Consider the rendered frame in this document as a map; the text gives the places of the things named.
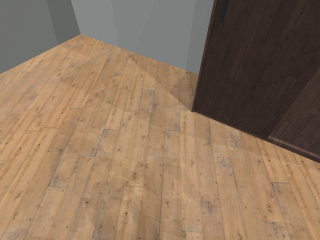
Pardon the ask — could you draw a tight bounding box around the wardrobe door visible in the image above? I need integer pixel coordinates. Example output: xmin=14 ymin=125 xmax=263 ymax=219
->
xmin=270 ymin=67 xmax=320 ymax=155
xmin=194 ymin=0 xmax=320 ymax=139

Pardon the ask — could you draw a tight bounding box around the handle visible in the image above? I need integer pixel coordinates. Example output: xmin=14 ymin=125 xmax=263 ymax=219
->
xmin=217 ymin=0 xmax=229 ymax=23

